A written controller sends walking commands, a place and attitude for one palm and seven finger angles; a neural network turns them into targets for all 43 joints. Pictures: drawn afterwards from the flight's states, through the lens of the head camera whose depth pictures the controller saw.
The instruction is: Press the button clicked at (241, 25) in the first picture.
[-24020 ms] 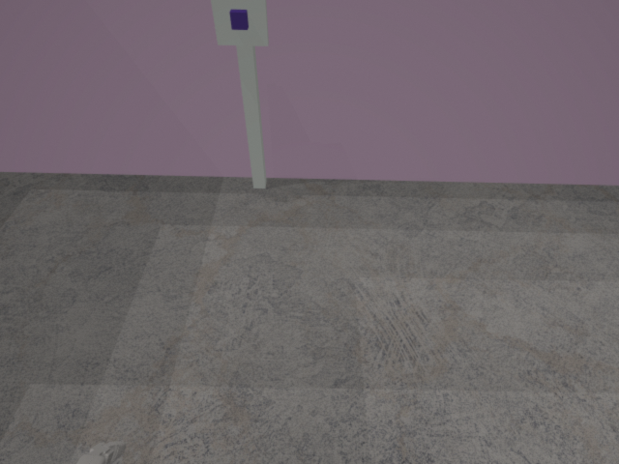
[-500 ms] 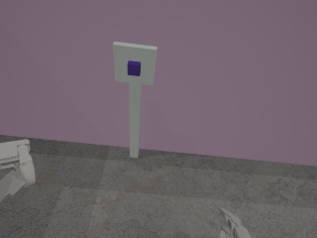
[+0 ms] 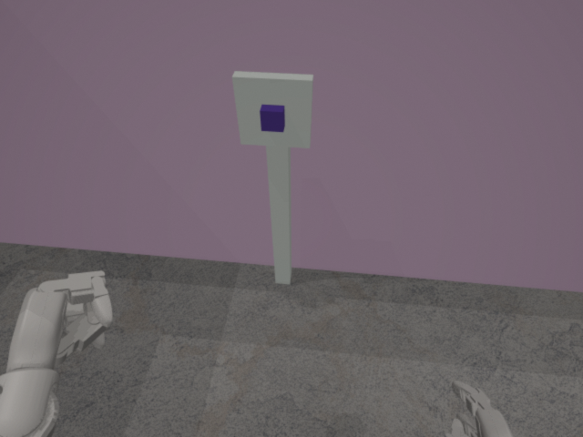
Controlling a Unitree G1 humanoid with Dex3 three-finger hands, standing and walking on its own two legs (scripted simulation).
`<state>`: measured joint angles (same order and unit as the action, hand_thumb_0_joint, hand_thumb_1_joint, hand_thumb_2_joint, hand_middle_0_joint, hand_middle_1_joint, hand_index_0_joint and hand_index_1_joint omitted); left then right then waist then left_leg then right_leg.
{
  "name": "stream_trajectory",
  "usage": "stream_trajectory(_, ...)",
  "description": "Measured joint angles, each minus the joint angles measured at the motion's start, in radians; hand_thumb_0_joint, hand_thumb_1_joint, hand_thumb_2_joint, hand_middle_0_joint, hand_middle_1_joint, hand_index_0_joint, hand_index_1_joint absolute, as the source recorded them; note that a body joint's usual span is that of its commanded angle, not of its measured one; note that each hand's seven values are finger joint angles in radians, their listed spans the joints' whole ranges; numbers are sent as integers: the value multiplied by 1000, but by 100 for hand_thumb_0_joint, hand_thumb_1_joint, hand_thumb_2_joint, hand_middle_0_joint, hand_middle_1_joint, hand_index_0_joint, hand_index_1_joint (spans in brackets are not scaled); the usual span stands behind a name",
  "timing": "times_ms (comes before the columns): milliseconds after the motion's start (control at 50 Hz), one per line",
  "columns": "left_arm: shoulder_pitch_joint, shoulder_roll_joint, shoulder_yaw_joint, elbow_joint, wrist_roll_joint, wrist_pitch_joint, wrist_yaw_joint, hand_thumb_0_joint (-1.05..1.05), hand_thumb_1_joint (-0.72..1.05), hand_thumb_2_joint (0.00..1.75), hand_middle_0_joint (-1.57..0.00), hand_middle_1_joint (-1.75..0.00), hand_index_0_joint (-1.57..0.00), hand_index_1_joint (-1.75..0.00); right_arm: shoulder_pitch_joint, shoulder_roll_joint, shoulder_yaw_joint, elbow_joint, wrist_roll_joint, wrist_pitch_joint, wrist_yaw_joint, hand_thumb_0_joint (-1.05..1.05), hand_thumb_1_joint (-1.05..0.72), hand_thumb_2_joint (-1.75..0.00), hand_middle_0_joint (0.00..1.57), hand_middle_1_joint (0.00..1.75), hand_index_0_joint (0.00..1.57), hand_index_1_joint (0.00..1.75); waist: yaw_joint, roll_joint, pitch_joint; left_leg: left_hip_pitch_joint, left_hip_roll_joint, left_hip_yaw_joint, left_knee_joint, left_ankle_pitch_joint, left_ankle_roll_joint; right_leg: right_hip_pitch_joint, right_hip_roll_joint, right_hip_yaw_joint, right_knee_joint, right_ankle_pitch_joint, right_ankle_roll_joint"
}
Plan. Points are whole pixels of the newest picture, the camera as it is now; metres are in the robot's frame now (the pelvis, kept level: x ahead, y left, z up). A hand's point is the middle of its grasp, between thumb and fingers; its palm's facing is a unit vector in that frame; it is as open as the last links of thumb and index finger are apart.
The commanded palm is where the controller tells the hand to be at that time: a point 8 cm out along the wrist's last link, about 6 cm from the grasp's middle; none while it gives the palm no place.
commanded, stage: let the arm hang, fingers relaxed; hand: left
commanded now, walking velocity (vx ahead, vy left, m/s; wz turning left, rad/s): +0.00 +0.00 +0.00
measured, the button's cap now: (272, 117) +0.79 +0.09 +0.03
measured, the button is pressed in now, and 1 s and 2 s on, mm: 0 0 0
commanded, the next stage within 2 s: stand and wait in 1.02 s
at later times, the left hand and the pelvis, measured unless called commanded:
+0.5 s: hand out of the picture -0.08 +0.21 -0.16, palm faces +0.04 -0.97 -0.23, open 5.5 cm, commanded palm none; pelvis -0.02 +0.02 +0.01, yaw +1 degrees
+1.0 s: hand out of the picture -0.04 +0.16 -0.16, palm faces +0.04 -0.98 -0.18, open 7.4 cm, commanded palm none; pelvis -0.03 +0.00 +0.01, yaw +0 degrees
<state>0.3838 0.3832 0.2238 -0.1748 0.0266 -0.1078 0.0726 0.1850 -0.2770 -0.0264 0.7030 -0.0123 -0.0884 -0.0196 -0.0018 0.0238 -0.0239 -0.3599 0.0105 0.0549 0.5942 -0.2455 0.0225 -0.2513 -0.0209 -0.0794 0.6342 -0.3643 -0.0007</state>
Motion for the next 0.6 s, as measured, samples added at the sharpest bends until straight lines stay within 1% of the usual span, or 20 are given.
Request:
stream_trajectory(40,-76,-42,-65,259,7,81,-30,0,90,89,-127,-146,-127,-146,-34,-4,7,34,-4,31,12,1,-90,-90,20,30,20,30,-4,24,-4,-29,-10,7,25,-7,5,-12,-10,8,-3,-37,-5)
stream_trajectory(80,-116,-93,-123,491,13,134,-49,0,90,89,-122,-142,-122,-142,-48,11,15,65,-8,55,16,1,-90,-90,20,30,20,30,-16,39,8,-31,-9,4,35,-11,6,-14,-9,4,4,-30,-7)
stream_trajectory(120,-120,-135,-172,665,13,159,-59,1,90,89,-117,-137,-117,-137,-36,42,27,90,-14,75,18,1,-90,-90,20,30,20,30,-27,18,24,-17,-13,-1,28,-9,2,-2,-13,-1,7,-29,-8)
stream_trajectory(180,-98,-188,-216,855,7,167,-54,1,91,89,-108,-128,-108,-128,-2,89,45,141,-20,97,20,1,-90,-90,20,30,21,30,-26,-42,55,18,-18,-7,5,1,0,33,-16,-8,-10,-27,-10)
stream_trajectory(200,-94,-190,-200,896,13,160,-22,1,90,89,-105,-127,-105,-125,12,103,48,159,-20,103,19,1,-90,-90,20,30,21,30,-21,-58,63,25,-16,-14,-3,6,-1,45,-12,-14,-24,-21,-11)
stream_trajectory(220,-93,-180,-191,935,8,158,-16,1,90,89,-101,-126,-102,-121,25,114,51,178,-20,108,18,1,-90,-90,20,30,21,30,-14,-68,71,32,-13,-20,-11,12,-2,58,-7,-21,-41,-13,-12)
stream_trajectory(260,-86,-163,-192,1009,-3,157,-26,1,90,89,-93,-120,-95,-114,42,123,47,219,-18,118,10,0,-91,-90,20,30,21,30,-2,-71,84,43,-6,-30,-28,24,-3,82,3,-30,-84,12,-13)
stream_trajectory(300,-73,-161,-197,1075,-9,155,-36,1,90,89,-87,-112,-89,-107,50,113,35,250,-17,128,2,0,-92,-90,20,30,21,30,3,-58,93,50,-1,-35,-46,36,0,100,11,-34,-126,38,-12)
stream_trajectory(380,-43,-169,-208,1183,-12,151,-46,1,90,89,-73,-94,-74,-91,64,93,21,300,-15,135,-3,0,-92,-90,20,30,21,30,5,-30,102,64,-5,-30,-92,67,9,116,10,-31,-182,78,-5)
stream_trajectory(440,-25,-177,-213,1243,-12,148,-49,1,91,89,-63,-81,-64,-79,75,88,17,330,-13,133,-5,0,-92,-90,20,30,20,30,6,-17,101,77,-13,-22,-127,88,17,120,2,-24,-201,94,1)
stream_trajectory(600,-19,-200,-217,1325,-11,135,-45,1,91,89,-37,-49,-36,-49,99,110,19,394,-10,121,-8,0,-91,-90,20,30,20,30,5,3,78,110,-30,-3,-187,122,25,124,-16,-8,-211,106,8)
